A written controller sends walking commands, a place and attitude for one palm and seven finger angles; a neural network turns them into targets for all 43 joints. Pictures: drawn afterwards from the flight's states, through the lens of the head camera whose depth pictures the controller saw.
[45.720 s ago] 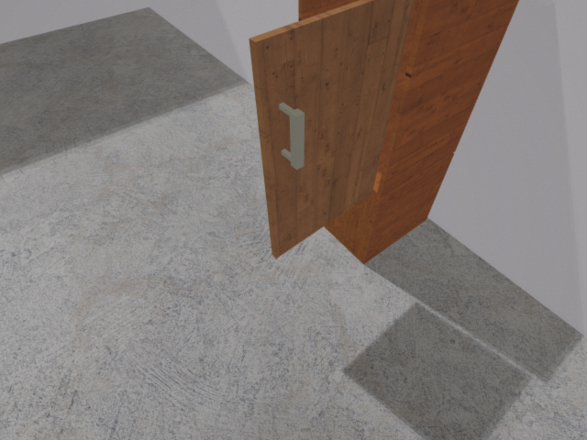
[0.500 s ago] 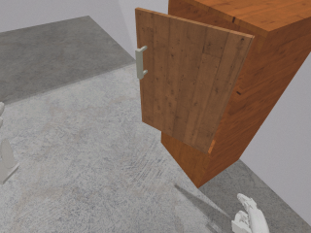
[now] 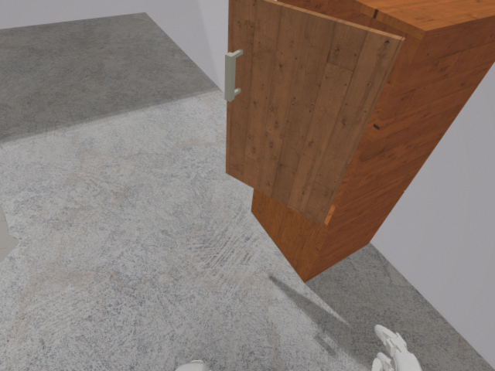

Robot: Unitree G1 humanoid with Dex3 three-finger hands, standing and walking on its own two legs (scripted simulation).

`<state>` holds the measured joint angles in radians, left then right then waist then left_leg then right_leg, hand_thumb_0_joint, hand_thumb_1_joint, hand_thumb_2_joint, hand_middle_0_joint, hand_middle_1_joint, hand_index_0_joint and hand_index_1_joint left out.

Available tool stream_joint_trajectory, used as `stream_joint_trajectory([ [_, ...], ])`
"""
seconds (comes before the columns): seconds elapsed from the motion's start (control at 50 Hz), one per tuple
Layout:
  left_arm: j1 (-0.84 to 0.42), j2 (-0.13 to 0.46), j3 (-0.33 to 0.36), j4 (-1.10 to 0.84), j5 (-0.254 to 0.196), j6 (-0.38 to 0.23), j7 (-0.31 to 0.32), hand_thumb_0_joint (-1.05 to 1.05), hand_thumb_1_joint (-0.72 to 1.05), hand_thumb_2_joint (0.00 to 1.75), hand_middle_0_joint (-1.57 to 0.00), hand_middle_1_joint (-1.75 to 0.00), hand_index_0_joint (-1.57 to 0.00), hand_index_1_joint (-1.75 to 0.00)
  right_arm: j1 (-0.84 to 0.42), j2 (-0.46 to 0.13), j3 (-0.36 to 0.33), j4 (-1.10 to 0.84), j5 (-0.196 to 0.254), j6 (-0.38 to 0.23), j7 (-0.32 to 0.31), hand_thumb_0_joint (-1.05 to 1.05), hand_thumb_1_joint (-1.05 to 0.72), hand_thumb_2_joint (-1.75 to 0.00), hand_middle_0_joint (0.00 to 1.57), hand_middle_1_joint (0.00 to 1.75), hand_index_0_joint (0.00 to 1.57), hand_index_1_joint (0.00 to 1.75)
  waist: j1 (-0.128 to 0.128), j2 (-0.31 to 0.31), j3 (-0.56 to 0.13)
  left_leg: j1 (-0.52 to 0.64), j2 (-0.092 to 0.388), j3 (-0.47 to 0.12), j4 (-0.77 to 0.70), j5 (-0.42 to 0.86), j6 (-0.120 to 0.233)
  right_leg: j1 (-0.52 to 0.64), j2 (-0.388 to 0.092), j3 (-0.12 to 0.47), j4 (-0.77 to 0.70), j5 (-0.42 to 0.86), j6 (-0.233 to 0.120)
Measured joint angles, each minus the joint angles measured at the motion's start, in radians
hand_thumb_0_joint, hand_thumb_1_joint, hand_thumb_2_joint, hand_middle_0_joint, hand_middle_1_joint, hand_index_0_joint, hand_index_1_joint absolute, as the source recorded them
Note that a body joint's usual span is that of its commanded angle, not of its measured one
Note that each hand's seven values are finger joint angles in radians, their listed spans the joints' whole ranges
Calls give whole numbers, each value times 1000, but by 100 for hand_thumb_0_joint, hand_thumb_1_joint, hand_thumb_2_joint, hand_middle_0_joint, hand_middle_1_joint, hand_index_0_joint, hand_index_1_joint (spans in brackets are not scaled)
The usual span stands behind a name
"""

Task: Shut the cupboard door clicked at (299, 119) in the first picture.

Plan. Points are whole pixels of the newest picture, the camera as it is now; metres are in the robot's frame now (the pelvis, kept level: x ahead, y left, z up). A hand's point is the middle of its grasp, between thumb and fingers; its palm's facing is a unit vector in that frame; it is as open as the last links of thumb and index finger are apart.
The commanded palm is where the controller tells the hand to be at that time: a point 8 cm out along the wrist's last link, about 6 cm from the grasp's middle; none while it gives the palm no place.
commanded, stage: step back with the hand held close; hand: left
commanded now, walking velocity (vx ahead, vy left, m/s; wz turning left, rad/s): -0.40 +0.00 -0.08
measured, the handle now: (234, 75) +0.79 +0.05 +0.09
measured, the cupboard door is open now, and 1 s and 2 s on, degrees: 25 25 25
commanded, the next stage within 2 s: stop stepping back and stand still in 0.48 s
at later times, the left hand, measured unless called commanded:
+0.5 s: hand out of the picture +0.08 +0.30 +0.20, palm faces +0.55 -0.74 -0.39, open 7.4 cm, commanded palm +0.03 +0.31 +0.20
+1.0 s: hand out of the picture -0.02 +0.30 +0.20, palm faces +0.38 -0.83 -0.41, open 7.4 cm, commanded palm -0.05 +0.33 +0.20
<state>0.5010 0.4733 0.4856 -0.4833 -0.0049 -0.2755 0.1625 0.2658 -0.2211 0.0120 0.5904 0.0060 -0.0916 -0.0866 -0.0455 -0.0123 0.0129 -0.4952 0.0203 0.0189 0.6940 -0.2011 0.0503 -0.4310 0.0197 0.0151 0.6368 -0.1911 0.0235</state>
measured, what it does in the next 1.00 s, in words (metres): walks backwards: right foot, then left foot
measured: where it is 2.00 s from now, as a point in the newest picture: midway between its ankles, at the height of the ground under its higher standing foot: outside the picture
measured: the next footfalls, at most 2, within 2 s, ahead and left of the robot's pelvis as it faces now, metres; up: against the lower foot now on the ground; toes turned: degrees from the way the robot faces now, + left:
right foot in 0.52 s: -0.14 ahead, -0.14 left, +0.00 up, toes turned +1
left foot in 0.68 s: -0.01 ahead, +0.11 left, +0.00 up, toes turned +2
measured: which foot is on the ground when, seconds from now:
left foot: down 0.00-0.54, up 0.56-0.66, down 0.68-0.88, up 0.90-1.00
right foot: down 0.00-0.28, up 0.30-0.50, down 0.52-0.70, up 0.72-0.84, down 0.86-1.00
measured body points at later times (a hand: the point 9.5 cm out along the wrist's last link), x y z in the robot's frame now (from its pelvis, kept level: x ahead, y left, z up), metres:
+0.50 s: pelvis -0.10 +0.01 +0.01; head -0.11 +0.04 +0.45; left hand +0.04 +0.34 +0.22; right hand +0.09 -0.19 -0.06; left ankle +0.06 +0.11 -0.71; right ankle -0.17 -0.13 -0.70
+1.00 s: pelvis -0.23 +0.05 +0.02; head -0.26 +0.08 +0.47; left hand -0.04 +0.34 +0.22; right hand -0.15 -0.23 -0.06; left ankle -0.14 +0.13 -0.68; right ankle -0.23 -0.06 -0.71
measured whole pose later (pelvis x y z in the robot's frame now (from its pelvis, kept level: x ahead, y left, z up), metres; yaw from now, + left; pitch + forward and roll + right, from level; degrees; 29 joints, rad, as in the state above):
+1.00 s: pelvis -0.23 +0.05 +0.02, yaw -7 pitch -1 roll -1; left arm 0.59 0.43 0.42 -0.50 -0.03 -0.18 0.18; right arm 0.34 -0.24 -0.01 0.69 -0.01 -0.04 -0.08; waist 0.00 -0.04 -0.09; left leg -0.49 0.02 0.05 0.84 -0.36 -0.01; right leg -0.23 0.04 -0.03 0.51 -0.29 -0.06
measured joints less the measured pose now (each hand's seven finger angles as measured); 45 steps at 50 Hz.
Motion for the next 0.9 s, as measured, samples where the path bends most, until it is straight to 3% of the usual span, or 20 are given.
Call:
stream_joint_trajectory([
  [0.06,0,6,24,8,9,-9,-9,1,88,90,-22,-30,-22,-30,0,-2,-8,2,2,-7,3,2,-90,-90,20,30,20,30,0,8,9,-27,23,17,53,-40,-1,-15,14,10,51,-23,4],
  [0.1,-1,-7,30,8,11,-8,-13,1,88,90,-22,-30,-22,-30,-5,-4,-14,6,2,-8,5,2,-90,-90,20,30,20,30,13,8,13,-46,31,33,92,-108,1,-31,7,8,81,-33,3],
  [0.18,-1,-66,-4,-19,-2,12,-3,1,88,90,-22,-30,-22,-30,-32,-9,-24,35,-7,2,19,2,-90,-90,20,30,20,30,49,-11,9,-75,-5,37,125,-256,-30,-59,-21,20,82,-15,1],
  [0.24,-10,-87,-46,-46,-6,25,7,1,88,90,-22,-30,-22,-30,-51,-4,-21,59,-11,23,27,2,-90,-90,20,30,20,30,63,-35,-1,-33,-29,34,125,-261,-43,-60,-41,29,37,26,8],
  [0.3,-39,-80,-52,-55,-5,19,9,1,88,90,-22,-30,-22,-30,-64,6,-13,44,-12,23,15,2,-90,-90,20,30,20,30,49,-31,2,-24,-13,32,38,-136,-12,-88,-26,29,66,-53,7],
  [0.36,-67,-45,-25,-53,-16,21,3,1,88,90,-22,-30,-22,-30,-70,35,-28,37,-15,-8,9,2,-90,-90,20,30,20,30,21,28,18,-35,71,35,-22,76,18,-95,57,9,336,-208,0],
  [0.4,-55,-23,-3,-48,-35,12,3,1,88,90,-22,-30,-22,-30,-70,55,-35,50,-6,-24,23,2,-90,-90,20,30,20,30,31,37,0,-37,97,48,-49,98,8,-41,69,-14,382,-270,-8],
  [0.48,9,-42,11,-42,-62,18,3,1,89,90,-21,-30,-22,-30,-76,69,-10,49,-10,-40,37,2,-90,-90,20,30,20,30,73,41,-51,-45,124,104,-118,140,3,148,41,-58,142,-304,-23],
  [0.52,8,-42,7,-45,-60,25,1,1,89,90,-21,-30,-21,-30,-92,79,5,38,-17,-44,40,2,-90,-90,20,30,20,31,96,2,-61,-72,115,151,-128,129,-14,229,11,-20,-34,-288,-54],
  [0.56,-37,-76,-35,-25,-44,22,-1,1,89,90,-21,-30,-21,-30,-121,70,9,56,-26,-38,38,2,-90,-90,20,30,20,31,117,7,-39,-91,112,146,-96,21,-62,206,12,13,-51,-224,-30],
  [0.6,-64,-87,-80,-10,-30,37,-3,1,89,90,-21,-30,-21,-30,-121,70,13,82,-22,-20,34,2,-90,-90,20,30,20,31,120,-14,-40,-72,69,114,-33,-77,-86,196,-4,40,-60,-173,5],
  [0.66,-54,-66,-94,-19,-28,68,-8,1,89,90,-21,-30,-21,-30,-88,65,25,65,-9,8,20,2,-90,-90,20,30,20,31,87,-44,-78,32,22,86,-66,-29,-85,175,-17,72,-68,-142,28],
  [0.68,-52,-57,-92,-22,-31,76,-11,1,88,90,-21,-30,-21,-30,-78,54,22,48,-5,9,15,2,-90,-90,20,30,20,31,62,-30,-86,51,23,72,-112,35,-57,162,-9,65,-59,-140,32],
  [0.72,-55,-28,-74,-8,-37,84,-18,1,88,90,-22,-30,-22,-30,-73,51,10,34,7,5,7,2,-90,-90,20,30,20,31,22,-34,-68,46,13,67,-121,76,-5,151,-10,58,-40,-162,16],
  [0.78,11,-9,-34,-5,-47,101,-20,1,88,90,-22,-30,-22,-30,-43,47,5,12,3,-1,8,2,-90,-90,20,30,20,31,-13,-23,-64,64,29,70,-187,91,-3,142,26,7,8,-239,-15],
  [0.86,125,6,-9,-65,-53,118,-11,1,89,90,-22,-30,-22,-30,26,34,0,-15,-3,-3,16,2,-90,-90,20,30,20,30,-23,-37,-82,60,17,86,-237,7,-37,238,48,-67,-147,-247,-60],
  [0.9,140,-1,-16,-88,-49,111,-10,1,89,90,-22,-30,-22,-30,32,8,-8,-4,-15,7,18,2,-90,-90,20,30,20,30,-3,-24,-66,21,17,82,-160,-70,-56,230,50,-61,-178,-117,-88],
])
